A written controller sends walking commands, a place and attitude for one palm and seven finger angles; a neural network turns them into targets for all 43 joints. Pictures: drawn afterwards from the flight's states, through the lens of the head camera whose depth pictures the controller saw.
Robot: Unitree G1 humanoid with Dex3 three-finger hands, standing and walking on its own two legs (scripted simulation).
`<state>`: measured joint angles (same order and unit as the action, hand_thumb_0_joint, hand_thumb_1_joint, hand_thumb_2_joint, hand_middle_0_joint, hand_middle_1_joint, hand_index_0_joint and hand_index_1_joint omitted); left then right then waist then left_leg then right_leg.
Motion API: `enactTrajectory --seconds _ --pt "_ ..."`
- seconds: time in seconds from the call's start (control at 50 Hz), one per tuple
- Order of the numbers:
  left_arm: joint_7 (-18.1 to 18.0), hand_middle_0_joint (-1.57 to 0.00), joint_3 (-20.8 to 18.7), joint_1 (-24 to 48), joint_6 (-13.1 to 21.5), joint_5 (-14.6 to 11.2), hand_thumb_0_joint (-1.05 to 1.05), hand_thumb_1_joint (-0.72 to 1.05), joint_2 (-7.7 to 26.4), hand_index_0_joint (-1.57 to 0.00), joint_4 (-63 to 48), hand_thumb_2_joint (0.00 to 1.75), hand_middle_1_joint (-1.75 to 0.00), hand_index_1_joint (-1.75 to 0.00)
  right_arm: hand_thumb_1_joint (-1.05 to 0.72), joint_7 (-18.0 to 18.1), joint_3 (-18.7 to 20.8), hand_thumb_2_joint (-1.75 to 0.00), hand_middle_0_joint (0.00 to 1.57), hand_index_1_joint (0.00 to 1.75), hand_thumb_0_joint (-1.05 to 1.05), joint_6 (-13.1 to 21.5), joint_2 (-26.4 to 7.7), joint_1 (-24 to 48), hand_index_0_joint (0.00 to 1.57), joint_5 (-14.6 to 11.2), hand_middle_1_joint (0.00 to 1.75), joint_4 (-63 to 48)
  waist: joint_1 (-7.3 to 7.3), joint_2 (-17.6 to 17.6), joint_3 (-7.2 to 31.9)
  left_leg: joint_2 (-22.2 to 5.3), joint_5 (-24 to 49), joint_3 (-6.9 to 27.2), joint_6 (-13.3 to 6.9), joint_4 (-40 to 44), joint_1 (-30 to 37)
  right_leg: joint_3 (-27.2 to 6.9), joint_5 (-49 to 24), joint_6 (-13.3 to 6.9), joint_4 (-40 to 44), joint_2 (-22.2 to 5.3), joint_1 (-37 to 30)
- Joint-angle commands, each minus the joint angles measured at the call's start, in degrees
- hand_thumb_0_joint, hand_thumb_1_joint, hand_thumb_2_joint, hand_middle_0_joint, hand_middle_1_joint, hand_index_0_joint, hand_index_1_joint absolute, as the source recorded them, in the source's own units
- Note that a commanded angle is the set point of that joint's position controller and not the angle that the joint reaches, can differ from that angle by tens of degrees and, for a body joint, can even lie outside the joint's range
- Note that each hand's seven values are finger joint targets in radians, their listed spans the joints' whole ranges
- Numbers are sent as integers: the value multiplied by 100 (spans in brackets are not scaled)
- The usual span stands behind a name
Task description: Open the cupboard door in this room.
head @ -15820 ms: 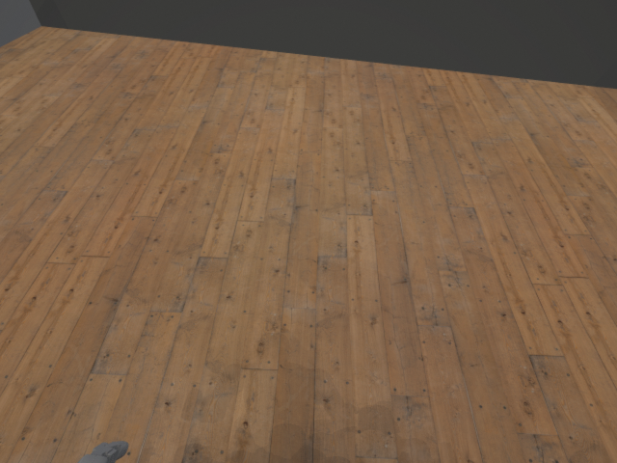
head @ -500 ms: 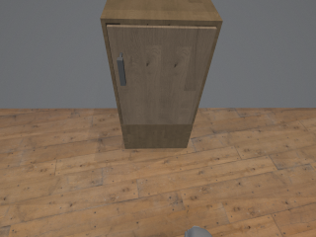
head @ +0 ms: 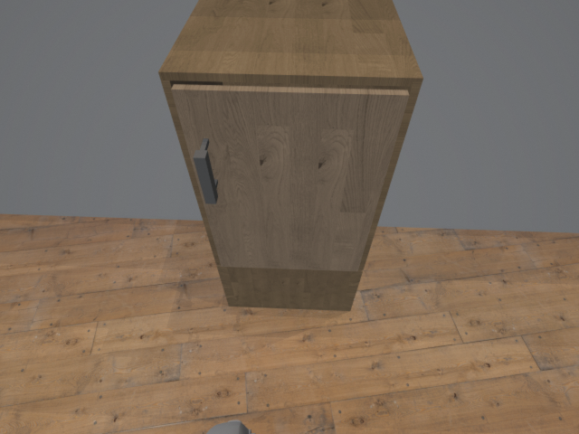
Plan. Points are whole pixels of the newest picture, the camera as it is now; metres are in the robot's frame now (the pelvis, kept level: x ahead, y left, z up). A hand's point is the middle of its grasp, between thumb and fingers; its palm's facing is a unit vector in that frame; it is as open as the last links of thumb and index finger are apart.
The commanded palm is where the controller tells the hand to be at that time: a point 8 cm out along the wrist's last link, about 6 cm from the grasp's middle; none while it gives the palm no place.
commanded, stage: come to a stop and stand still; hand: left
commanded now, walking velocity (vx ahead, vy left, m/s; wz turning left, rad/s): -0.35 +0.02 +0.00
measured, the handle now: (208, 171) +0.60 +0.21 -0.03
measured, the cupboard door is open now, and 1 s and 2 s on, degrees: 0 0 0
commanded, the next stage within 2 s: none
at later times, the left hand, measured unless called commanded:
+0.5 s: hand out of the picture +0.09 +0.20 -0.18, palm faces +0.02 -0.96 -0.28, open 7.4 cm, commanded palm none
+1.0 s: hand out of the picture +0.00 +0.17 -0.18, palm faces +0.04 -0.97 -0.24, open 7.4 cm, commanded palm none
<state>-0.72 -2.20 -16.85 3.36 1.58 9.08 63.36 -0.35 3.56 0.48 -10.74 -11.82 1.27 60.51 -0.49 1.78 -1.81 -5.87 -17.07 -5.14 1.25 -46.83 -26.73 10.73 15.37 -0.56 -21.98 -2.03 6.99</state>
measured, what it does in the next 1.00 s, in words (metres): steps on the spot: left foot, then right foot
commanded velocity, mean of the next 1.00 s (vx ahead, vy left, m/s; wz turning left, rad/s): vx -0.05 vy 0.04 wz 0.00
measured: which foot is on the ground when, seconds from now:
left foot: up 0.00-0.06, down 0.08-0.54, up 0.56-0.98, down 1.00-1.00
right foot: down 0.00-0.10, up 0.12-0.52, down 0.54-1.00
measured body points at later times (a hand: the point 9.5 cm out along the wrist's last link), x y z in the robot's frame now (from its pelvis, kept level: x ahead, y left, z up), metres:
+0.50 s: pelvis +0.01 -0.02 -0.01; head +0.05 -0.02 +0.44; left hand +0.09 +0.25 -0.15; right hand +0.09 -0.26 -0.16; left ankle +0.09 +0.12 -0.74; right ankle +0.01 -0.16 -0.71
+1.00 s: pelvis -0.01 -0.01 -0.01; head +0.02 -0.02 +0.44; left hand -0.01 +0.22 -0.16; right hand +0.01 -0.27 -0.16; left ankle -0.05 +0.10 -0.75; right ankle +0.01 -0.16 -0.74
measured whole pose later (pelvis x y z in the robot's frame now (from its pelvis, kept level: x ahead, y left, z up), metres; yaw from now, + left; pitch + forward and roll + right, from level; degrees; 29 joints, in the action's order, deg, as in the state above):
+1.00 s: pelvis -0.01 -0.01 -0.01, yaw +0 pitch +1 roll -1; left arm -2.3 -1.3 -16.0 -0.1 1.6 9.6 60.2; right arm 0.4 2.2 -1.6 -12.7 -16.0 1.1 59.0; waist -0.7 1.6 -2.5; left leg -1.9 -20.2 -2.2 0.7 -30.3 -11.8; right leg 4.7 13.6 2.2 -30.3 -4.2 17.2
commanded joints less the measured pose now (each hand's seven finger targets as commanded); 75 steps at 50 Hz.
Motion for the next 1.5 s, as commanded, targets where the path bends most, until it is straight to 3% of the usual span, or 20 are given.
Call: enactTrajectory --seconds 0.0,0.04,0.08,0.14,0.26,0.44,0.48,0.5,0.52,0.56,0.7,0.84,0.9,0.92,0.96,1.04,1.08,1.14,1.2,1.48 --pt "-64 -20 -50 -320 62 -33 0 90 696 -20 -80 90 -30 -30 -90 -30 -126 -90 20 30 0 145 60 -27 20 -28 30 -227 -39 -1013 -104 160 372 -109 26 1199 541 -738 -2920 -592 322 -1316 -71" --pt "-129 -20 28 -226 -33 -78 0 90 583 -20 -26 90 -30 -30 -90 50 -167 -90 20 30 0 194 -91 -414 20 -39 30 -31 166 -691 176 162 2074 -20 50 2237 1739 -515 -3015 -229 -392 -927 199" --pt "-184 -20 144 -619 -108 -136 0 90 351 -20 -19 90 -30 -30 -90 157 -70 -90 20 30 0 231 -750 -822 20 -76 30 65 207 683 935 -1140 6218 917 -537 1747 3372 -369 -696 261 -964 -445 1054" --pt "-247 -20 88 -574 -346 -117 0 90 581 -20 -37 90 -30 -30 -90 341 -25 -90 20 30 0 61 -900 -566 20 -124 30 79 250 1360 584 -1682 7790 1209 -1190 2205 2951 -847 1990 335 -2715 -282 1340" --pt "-153 -20 -190 -305 -572 -58 0 90 617 -20 -385 90 -30 -30 -90 369 157 -90 20 30 0 -98 -938 112 20 -64 30 -306 98 254 610 -1578 5435 748 -1220 2353 2425 -1237 1285 345 -4561 -68 2088" --pt "-57 -20 -134 -211 -535 -51 0 90 380 -20 -753 90 -30 -30 -90 140 237 -90 20 30 0 -118 -839 640 20 39 30 -562 -57 1282 561 -1086 649 695 -882 2785 1084 -733 861 266 -2051 -179 876" --pt "-66 -20 -119 -569 -409 -27 0 90 534 -20 -560 90 -30 -30 -90 101 198 -90 20 30 0 -153 -724 476 20 -6 30 -484 -223 620 536 -673 -435 550 -526 2306 573 -580 76 296 -621 -100 -30" --pt "-93 -20 -134 -620 -349 42 0 90 844 -20 -554 90 -30 -30 -90 77 138 -90 20 30 0 -184 -405 304 20 -69 30 -471 -253 -503 377 -146 -1051 198 -206 1492 238 -1200 378 221 230 -611 -38" --pt "-100 -20 -139 -212 -304 68 0 90 1296 -20 -747 90 -30 -30 -90 43 47 -90 20 30 0 -245 -57 282 20 -97 30 -626 -116 -1919 -137 335 -1461 92 78 641 -170 -2899 1512 -192 1157 -1744 844" --pt "-108 -20 -177 382 -371 44 0 90 1517 -20 -1023 90 -30 -30 -90 -30 111 -90 20 30 0 -343 -412 520 20 -46 30 -739 -92 -1282 -687 190 -1084 538 -14 -75 182 -3174 2614 -605 1730 -2105 2140" --pt "-120 -20 -190 191 -254 -36 0 90 1143 -20 -925 90 -30 -30 -90 -38 95 -90 20 30 0 -271 -550 -337 20 -10 30 -324 -73 -1122 -130 396 -39 518 103 -792 -34 -1985 -95 -475 880 -1468 555" --pt "-141 -20 -234 -287 -273 26 0 90 1173 -20 -607 90 -30 -30 -90 41 -20 -90 20 30 0 -177 -352 -123 20 -71 30 -423 -347 -1365 191 434 -816 362 96 798 392 -2106 -1462 -811 500 -1628 -223" --pt "-147 -20 -212 15 -307 -36 0 90 1153 -20 -547 90 -30 -30 -90 103 -80 -90 20 30 0 -103 -262 -676 20 -96 30 -170 -53 -1312 415 552 152 174 56 2223 1554 -1736 -1611 -527 92 -1295 164" --pt "-377 -20 -81 -325 -189 -14 0 90 1120 -20 -421 90 -30 -30 -90 93 -60 -90 20 30 0 -32 -619 -682 20 -50 30 -445 112 -509 678 458 28 83 97 1466 1696 -1684 -2491 -318 -445 -1170 135" --pt "-288 -20 -63 36 -202 -40 0 90 981 -20 -712 90 -30 -30 -90 57 -152 -90 20 30 0 20 -443 -830 20 21 30 -564 150 392 638 210 -67 354 -114 2241 1426 -1203 -522 -273 -881 -736 358" --pt "-185 -20 74 12 -310 -51 0 90 607 -20 -602 90 -30 -30 -90 150 -223 -90 20 30 0 60 -683 -608 20 10 30 -710 26 1285 -22 -301 2757 880 -335 2385 1199 -579 -113 -79 -1224 -198 640" --pt "-159 -20 82 -45 -325 -48 0 90 600 -20 -587 90 -30 -30 -90 191 -241 -90 20 30 0 79 -712 -619 20 -10 30 -761 4 925 -135 -337 2907 851 -346 2389 1247 -643 37 -54 -1129 -138 676" --pt "-113 -20 128 -101 -348 -61 0 90 576 -20 -514 90 -30 -30 -90 201 -246 -90 20 30 0 71 -668 -543 20 -31 30 -782 -11 15 -437 -149 1026 829 -368 2698 930 -859 -246 -33 -761 -247 594" --pt "-91 -20 129 -66 -383 -30 0 90 572 -20 -565 90 -30 -30 -90 193 -245 -90 20 30 0 94 -777 -561 20 -17 30 -772 0 -12 -744 -162 244 980 -347 3122 718 -872 -189 1 -798 -236 715" --pt "-118 -20 96 -70 -302 -63 0 90 628 -20 -534 90 -30 -30 -90 248 -269 -90 20 30 0 178 -633 -761 20 -26 30 -374 18 -70 -69 -38 2054 550 -333 2608 1634 -1035 -1365 -48 -796 -419 418"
